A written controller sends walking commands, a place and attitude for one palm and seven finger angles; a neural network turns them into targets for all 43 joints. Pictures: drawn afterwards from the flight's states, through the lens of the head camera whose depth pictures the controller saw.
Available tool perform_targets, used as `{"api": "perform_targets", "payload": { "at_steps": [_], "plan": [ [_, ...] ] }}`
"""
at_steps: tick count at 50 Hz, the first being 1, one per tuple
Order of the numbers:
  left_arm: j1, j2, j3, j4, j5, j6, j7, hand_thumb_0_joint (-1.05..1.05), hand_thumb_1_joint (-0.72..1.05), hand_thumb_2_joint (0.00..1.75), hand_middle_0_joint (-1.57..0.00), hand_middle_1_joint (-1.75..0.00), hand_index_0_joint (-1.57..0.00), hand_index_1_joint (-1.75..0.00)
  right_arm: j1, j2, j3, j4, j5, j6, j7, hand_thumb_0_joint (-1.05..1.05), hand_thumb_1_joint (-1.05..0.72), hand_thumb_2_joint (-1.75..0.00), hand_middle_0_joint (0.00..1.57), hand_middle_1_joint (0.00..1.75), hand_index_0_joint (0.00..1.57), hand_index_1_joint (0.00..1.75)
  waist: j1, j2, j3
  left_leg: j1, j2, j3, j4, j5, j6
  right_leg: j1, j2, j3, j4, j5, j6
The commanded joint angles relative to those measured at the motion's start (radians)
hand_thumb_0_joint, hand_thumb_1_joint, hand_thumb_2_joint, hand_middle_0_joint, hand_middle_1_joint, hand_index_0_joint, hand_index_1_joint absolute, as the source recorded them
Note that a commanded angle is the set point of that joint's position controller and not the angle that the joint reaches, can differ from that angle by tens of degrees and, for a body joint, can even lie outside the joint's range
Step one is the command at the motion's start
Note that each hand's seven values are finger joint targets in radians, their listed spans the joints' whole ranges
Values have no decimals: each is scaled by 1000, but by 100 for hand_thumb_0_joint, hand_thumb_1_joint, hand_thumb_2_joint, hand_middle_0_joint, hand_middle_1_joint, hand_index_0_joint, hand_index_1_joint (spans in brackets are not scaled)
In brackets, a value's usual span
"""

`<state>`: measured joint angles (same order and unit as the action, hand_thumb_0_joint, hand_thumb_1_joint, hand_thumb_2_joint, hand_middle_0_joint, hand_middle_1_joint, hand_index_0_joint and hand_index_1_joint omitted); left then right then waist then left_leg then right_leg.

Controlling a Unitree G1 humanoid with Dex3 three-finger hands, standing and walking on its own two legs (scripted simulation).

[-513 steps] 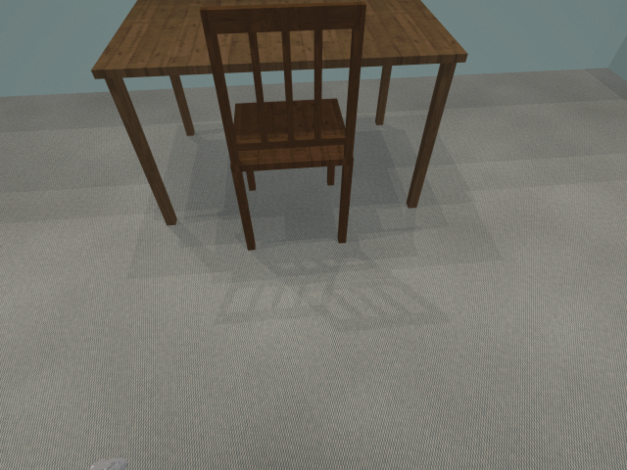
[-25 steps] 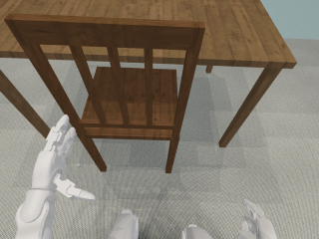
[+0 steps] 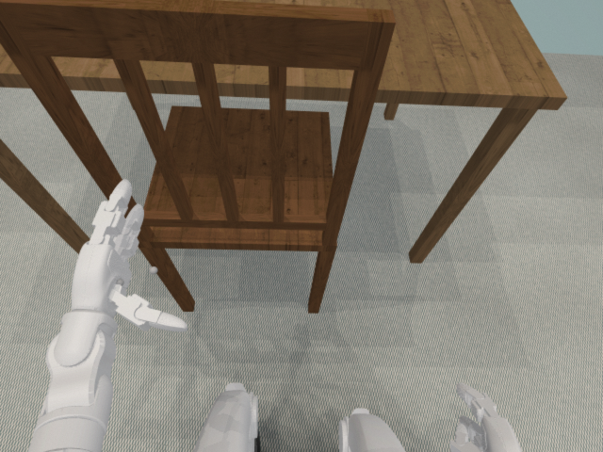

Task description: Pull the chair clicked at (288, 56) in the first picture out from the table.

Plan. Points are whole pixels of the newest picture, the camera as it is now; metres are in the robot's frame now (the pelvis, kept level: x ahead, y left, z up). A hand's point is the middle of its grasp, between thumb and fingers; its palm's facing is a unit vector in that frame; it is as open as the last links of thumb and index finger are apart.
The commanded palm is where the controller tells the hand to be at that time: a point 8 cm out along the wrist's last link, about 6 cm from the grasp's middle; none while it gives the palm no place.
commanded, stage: aim the fingers beside a spindle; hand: left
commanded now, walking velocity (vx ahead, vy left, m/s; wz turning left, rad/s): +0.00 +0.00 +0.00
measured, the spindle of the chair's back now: (221, 157) +0.53 +0.14 +0.03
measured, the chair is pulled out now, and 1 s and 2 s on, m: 0.00 0.00 0.00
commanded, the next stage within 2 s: push the fingers through the gap in 1.00 s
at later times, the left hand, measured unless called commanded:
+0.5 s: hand (169, 246) +0.38 +0.19 +0.01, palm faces +0.01 -1.00 -0.04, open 16.9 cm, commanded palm +0.35 +0.25 +0.01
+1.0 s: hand (171, 249) +0.37 +0.19 +0.01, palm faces +0.01 -1.00 -0.04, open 16.9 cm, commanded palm +0.35 +0.24 +0.01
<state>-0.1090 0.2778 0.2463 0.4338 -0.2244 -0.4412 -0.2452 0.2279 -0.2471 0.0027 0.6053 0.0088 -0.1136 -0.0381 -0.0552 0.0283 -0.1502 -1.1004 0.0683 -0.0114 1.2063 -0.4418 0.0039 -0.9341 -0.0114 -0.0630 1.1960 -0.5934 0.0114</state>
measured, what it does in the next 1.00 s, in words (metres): stands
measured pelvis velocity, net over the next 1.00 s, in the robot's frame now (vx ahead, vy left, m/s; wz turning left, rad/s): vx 0.00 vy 0.00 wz -0.01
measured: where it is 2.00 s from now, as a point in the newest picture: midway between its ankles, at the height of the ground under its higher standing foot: outside the picture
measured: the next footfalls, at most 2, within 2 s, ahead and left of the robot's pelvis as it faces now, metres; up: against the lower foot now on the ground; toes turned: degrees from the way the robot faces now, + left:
none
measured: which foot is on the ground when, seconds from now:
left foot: down 0.00-1.00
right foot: down 0.00-1.00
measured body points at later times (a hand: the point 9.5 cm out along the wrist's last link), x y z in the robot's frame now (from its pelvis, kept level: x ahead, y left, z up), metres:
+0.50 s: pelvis +0.00 +0.00 -0.02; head +0.11 +0.02 +0.42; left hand +0.37 +0.25 +0.01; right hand +0.11 -0.26 -0.12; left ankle +0.07 +0.12 -0.63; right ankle -0.01 -0.13 -0.63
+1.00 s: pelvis +0.00 +0.00 -0.01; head +0.11 +0.01 +0.42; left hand +0.37 +0.24 +0.02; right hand +0.12 -0.26 -0.12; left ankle +0.07 +0.12 -0.63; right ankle -0.01 -0.13 -0.63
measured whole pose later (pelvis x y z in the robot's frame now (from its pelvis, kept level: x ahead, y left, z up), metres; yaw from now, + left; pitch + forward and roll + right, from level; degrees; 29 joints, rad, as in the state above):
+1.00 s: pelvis +0.00 +0.00 -0.01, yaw -1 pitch +22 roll -3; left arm -0.29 0.29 0.28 0.60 -0.19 -0.47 -0.23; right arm 0.23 -0.25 0.00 0.61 0.00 -0.05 -0.02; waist -0.07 0.03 -0.16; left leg -1.19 0.08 -0.01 1.27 -0.46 0.00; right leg -1.03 0.00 -0.06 1.26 -0.61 0.01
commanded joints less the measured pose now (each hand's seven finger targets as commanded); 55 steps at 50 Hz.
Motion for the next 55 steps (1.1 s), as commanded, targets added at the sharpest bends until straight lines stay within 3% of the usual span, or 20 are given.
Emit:
{"api": "perform_targets", "payload": {
  "at_steps": [1, 2, 6, 10, 13, 20, 21, 27, 28, 31, 32, 34, 36, 38, 41, 45, 49, 53, 55],
  "plan": [
    [-244, 163, 56, -164, -1, -72, 14, 0, -50, 30, -6, -8, -6, -8, 27, -158, -63, -108, -3, -33, -7, 0, -90, -90, 20, 30, 20, 30, -3, 58, -325, 409, -29, -37, -144, 172, 13, -20, 33, 4, -176, 218, -35],
    [-248, 180, 71, -149, 1, -74, 15, 0, -50, 30, -6, -8, -6, -8, 31, -160, -64, -106, -3, -31, -8, 0, -90, -90, 20, 30, 20, 30, -6, 35, -330, 398, -28, -36, -136, 174, 17, -17, 35, 6, -173, 223, -34],
    [-311, 200, 87, -111, 5, -81, 14, 0, -50, 30, -6, -8, -6, -8, 34, -161, -64, -100, -5, -18, -8, 0, -90, -90, 20, 30, 20, 30, -6, 49, -338, 386, -29, -32, -125, 168, 14, -30, 34, 11, -165, 220, -35],
    [-366, 177, 59, -102, 13, -93, 10, 0, -50, 30, -6, -8, -6, -8, 45, -161, -65, -93, -6, -12, -4, 0, -90, -90, 20, 30, 20, 30, -11, 82, -379, 414, -27, -38, -113, 190, 11, -54, 34, 8, -150, 228, -38],
    [-366, 182, 64, -84, 13, -94, 9, 0, -50, 30, -6, -8, -6, -8, 55, -164, -69, -88, -8, -9, 1, 0, -90, -90, 20, 30, 20, 30, -8, 65, -401, 423, -25, -46, -106, 216, 11, -54, 35, 5, -142, 244, -39],
    [-466, 190, 72, 3, 32, -93, 27, 0, -50, 30, -6, -8, -6, -8, 66, -165, -67, -73, -11, 16, 8, 0, -90, -90, 20, 30, 20, 30, -24, 59, -360, 369, -26, -46, -86, 167, 10, -111, 34, 6, -126, 205, -38],
    [-468, 221, 100, 1, 31, -98, 31, 0, -50, 30, -6, -8, -6, -8, 67, -168, -68, -73, -11, 19, 7, 0, -90, -90, 20, 30, 20, 30, -13, 54, -368, 366, -27, -44, -84, 169, 11, -96, 35, 10, -127, 209, -40],
    [-374, 242, 125, -72, 17, -106, 23, 0, -50, 30, -6, -8, -6, -8, 70, -164, -69, -97, -10, 26, 14, 0, -90, -90, 20, 30, 20, 30, 9, 82, -459, 421, -27, -37, -90, 260, 12, -30, 40, 13, -123, 288, -42],
    [-353, 207, 99, -51, 17, -95, 17, 0, -50, 30, -6, -8, -6, -8, 69, -160, -68, -97, -7, 28, 16, 0, -90, -90, 20, 30, 20, 30, -4, 53, -430, 404, -27, -35, -93, 245, 13, -37, 40, 11, -128, 286, -37],
    [-411, 235, 120, 2, 12, -88, 10, 0, -50, 30, -6, -8, -6, -8, 68, -167, -66, -81, -4, 34, 9, 0, -90, -90, 20, 30, 20, 30, -19, 18, -357, 316, -30, -28, -85, 148, 19, -55, 40, 20, -142, 217, -33],
    [-428, 217, 102, -2, 10, -93, 6, 0, -50, 30, -6, -8, -6, -8, 68, -164, -64, -81, -3, 31, 6, 0, -90, -90, 20, 30, 20, 30, -25, 34, -343, 320, -31, -29, -83, 140, 21, -73, 42, 20, -143, 204, -35],
    [-445, 228, 107, -30, 8, -106, -1, 0, -50, 30, -6, -8, -6, -8, 66, -166, -67, -80, -4, 24, 5, 0, -90, -90, 20, 30, 20, 30, -18, 60, -377, 353, -29, -33, -84, 159, 17, -70, 38, 19, -138, 214, -38],
    [-451, 181, 64, -70, 2, -115, -7, 0, -50, 30, -6, -8, -6, -8, 65, -161, -70, -82, -6, 16, 6, 0, -90, -90, 20, 30, 20, 30, -22, 80, -412, 392, -30, -36, -81, 187, 18, -74, 36, 18, -138, 232, -38],
    [-420, 198, 75, -83, 3, -117, -6, 0, -50, 30, -6, -8, -6, -8, 73, -164, -72, -78, -6, 12, 5, 0, -90, -90, 20, 30, 20, 30, -16, 78, -432, 418, -27, -41, -83, 219, 16, -66, 38, 15, -135, 254, -39],
    [-406, 179, 58, -59, 11, -103, 2, 0, -50, 30, -6, -8, -6, -8, 72, -163, -71, -74, -5, 14, 9, 0, -90, -90, 20, 30, 20, 30, -19, 76, -395, 407, -26, -45, -87, 209, 13, -88, 38, 9, -132, 242, -39],
    [-435, 205, 87, -13, 24, -92, 22, 0, -50, 30, -6, -8, -6, -8, 67, -163, -68, -77, -7, 23, 7, 0, -90, -90, 20, 30, 20, 30, -18, 44, -358, 356, -29, -40, -83, 165, 16, -96, 37, 12, -130, 212, -37],
    [-411, 228, 109, -85, 21, -110, 33, 0, -50, 30, -6, -8, -6, -8, 60, -159, -66, -98, -11, 23, 11, 0, -90, -90, 20, 30, 20, 30, 5, 88, -427, 407, -31, -37, -87, 215, 12, -56, 38, 15, -127, 250, -42],
    [-396, 199, 86, -22, 21, -98, 23, 0, -50, 30, -6, -8, -6, -8, 61, -159, -63, -93, -7, 26, 12, 0, -90, -90, 20, 30, 20, 30, -19, 28, -378, 346, -31, -29, -79, 183, 19, -53, 41, 19, -135, 248, -35],
    [-443, 216, 93, -1, 20, -95, 13, 0, -50, 30, -6, -8, -6, -8, 63, -164, -63, -83, -5, 29, 8, 0, -90, -90, 20, 30, 20, 30, -24, 30, -359, 319, -32, -26, -72, 154, 20, -63, 40, 24, -137, 226, -34]
  ]
}}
